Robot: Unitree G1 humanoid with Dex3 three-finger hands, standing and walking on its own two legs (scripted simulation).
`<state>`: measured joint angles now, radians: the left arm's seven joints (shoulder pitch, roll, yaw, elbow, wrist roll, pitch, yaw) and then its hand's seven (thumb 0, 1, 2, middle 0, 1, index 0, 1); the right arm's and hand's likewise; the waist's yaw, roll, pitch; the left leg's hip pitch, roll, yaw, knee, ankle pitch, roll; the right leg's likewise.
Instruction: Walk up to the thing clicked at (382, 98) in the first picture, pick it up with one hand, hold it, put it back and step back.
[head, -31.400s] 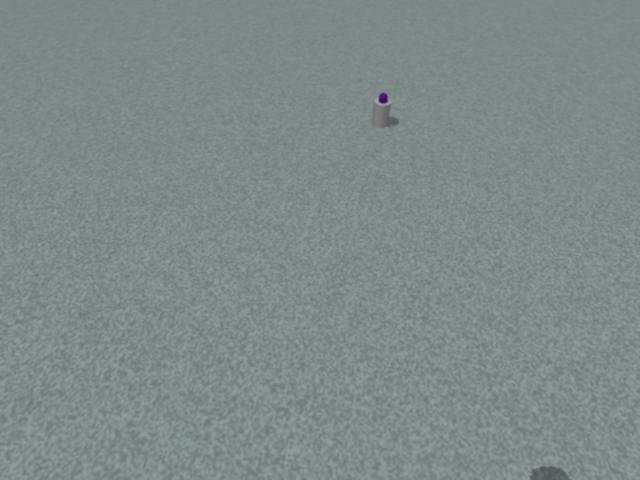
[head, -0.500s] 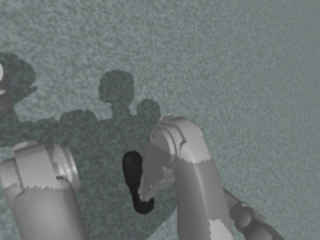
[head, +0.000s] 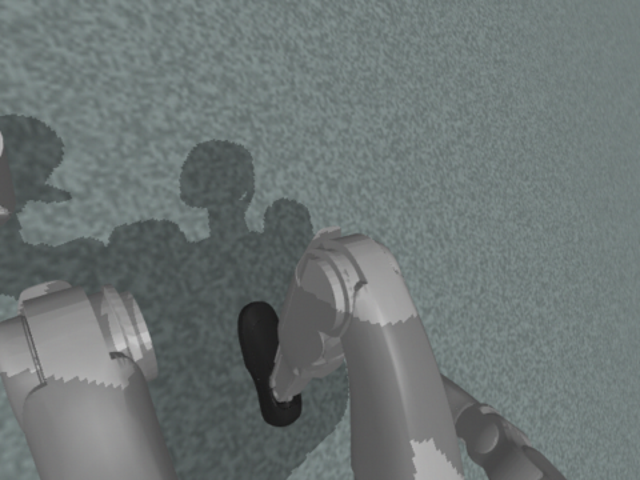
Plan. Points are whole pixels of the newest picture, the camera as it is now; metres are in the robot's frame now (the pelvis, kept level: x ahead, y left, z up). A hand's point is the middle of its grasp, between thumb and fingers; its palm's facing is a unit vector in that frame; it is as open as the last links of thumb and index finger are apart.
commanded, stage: withdraw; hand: left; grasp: from the side
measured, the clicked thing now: out of the picture +0.46 +0.26 -0.21
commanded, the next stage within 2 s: rise in 0.20 s
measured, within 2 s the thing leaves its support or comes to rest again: rests again in 0.14 s
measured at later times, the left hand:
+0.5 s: hand out of the picture +0.43 +0.36 -0.08, palm faces +0.26 -0.94 -0.22, open 17.5 cm
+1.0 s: hand out of the picture +0.30 +0.32 +0.11, palm faces +0.28 -0.86 -0.43, open 17.4 cm
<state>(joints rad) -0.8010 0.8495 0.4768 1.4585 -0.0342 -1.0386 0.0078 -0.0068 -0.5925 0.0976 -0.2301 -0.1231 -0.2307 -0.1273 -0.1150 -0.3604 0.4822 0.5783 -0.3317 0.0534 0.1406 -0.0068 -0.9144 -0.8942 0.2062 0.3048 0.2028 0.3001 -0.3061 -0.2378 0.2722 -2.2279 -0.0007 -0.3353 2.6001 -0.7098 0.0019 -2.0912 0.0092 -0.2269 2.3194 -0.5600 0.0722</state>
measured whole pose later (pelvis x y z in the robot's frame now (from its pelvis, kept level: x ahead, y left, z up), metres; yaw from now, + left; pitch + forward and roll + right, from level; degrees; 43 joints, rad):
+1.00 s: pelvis +0.03 -0.02 +0.21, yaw +11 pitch +32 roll -4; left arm -0.16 0.44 0.25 0.46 0.05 -0.02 0.05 -0.01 -0.54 0.06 -0.06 -0.05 -0.06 -0.05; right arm 0.10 -0.24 0.01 0.52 0.05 0.13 -0.04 0.00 -0.90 -0.90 0.20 0.31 0.20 0.30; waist -0.06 -0.01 -0.17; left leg -1.74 0.04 -0.06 1.85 -0.67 -0.01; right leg -1.74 -0.04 -0.04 1.78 -0.60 0.01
